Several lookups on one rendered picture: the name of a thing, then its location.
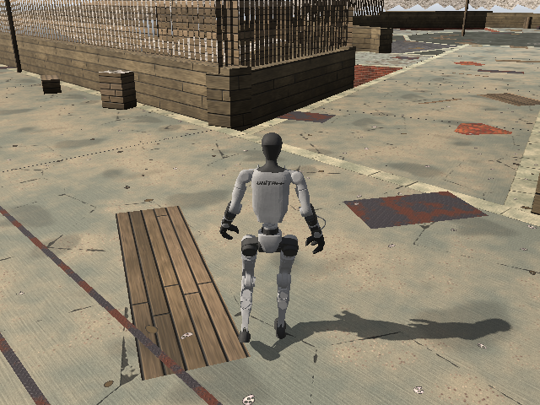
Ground left robot forearm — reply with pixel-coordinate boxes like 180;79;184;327
221;201;236;228

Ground left robot foot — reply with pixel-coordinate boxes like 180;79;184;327
238;329;251;343

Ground robot left shin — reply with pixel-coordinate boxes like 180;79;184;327
240;275;253;332

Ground robot right hand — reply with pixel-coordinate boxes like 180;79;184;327
305;235;325;254

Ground right robot forearm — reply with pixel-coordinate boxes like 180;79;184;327
305;204;322;238

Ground left robot upper arm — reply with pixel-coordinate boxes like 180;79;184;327
228;169;254;214

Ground robot left hand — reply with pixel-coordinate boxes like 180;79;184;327
219;225;239;240

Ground right robot upper arm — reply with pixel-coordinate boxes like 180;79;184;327
289;170;313;217

